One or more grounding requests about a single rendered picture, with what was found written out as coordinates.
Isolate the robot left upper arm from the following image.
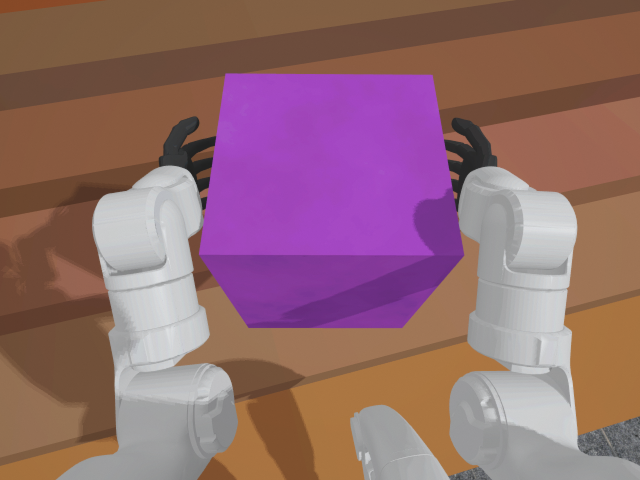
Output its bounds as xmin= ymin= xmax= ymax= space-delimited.
xmin=56 ymin=363 xmax=238 ymax=480

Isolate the carton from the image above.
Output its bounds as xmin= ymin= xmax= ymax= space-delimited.
xmin=199 ymin=73 xmax=464 ymax=328

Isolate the right robot thigh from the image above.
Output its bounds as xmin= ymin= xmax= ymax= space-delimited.
xmin=350 ymin=405 xmax=450 ymax=480

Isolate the robot right hand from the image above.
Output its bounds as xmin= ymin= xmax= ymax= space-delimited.
xmin=444 ymin=118 xmax=497 ymax=212

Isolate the robot left hand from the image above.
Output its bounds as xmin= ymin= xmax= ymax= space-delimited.
xmin=159 ymin=116 xmax=216 ymax=210

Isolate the right robot forearm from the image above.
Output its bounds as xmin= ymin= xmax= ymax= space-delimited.
xmin=458 ymin=166 xmax=578 ymax=439

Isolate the robot right upper arm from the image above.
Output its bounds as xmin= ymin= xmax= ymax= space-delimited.
xmin=449 ymin=371 xmax=640 ymax=480

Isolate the left robot forearm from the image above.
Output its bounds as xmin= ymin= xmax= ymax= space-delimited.
xmin=92 ymin=166 xmax=210 ymax=444

